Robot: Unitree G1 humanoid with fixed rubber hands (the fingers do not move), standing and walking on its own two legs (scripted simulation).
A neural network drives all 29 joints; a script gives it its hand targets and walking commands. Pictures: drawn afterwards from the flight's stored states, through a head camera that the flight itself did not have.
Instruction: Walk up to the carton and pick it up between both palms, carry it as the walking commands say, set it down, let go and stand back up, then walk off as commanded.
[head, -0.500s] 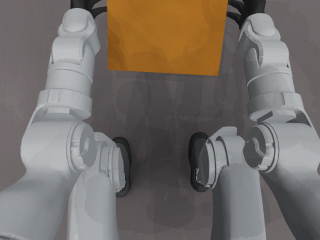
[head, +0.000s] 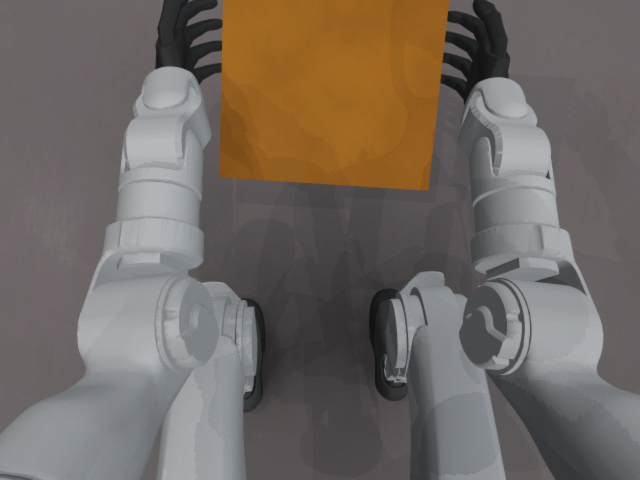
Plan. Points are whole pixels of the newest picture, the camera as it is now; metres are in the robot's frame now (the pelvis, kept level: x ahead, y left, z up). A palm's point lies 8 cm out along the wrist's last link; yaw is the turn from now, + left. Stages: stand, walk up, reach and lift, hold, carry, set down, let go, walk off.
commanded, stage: reach and lift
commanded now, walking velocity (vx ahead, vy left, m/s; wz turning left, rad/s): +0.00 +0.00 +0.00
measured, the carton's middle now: (327, 92) +0.54 -0.03 -0.18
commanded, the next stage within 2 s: none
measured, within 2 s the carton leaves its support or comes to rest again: neither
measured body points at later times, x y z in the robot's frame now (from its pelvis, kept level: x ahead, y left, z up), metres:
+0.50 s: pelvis +0.00 +0.00 +0.05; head +0.28 -0.01 +0.40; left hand +0.53 +0.13 -0.03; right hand +0.51 -0.18 -0.03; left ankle +0.11 +0.14 -0.40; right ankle +0.11 -0.14 -0.40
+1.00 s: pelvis +0.01 +0.00 +0.10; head +0.25 -0.01 +0.48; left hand +0.51 +0.13 +0.05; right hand +0.49 -0.18 +0.04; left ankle +0.11 +0.14 -0.40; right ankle +0.11 -0.14 -0.40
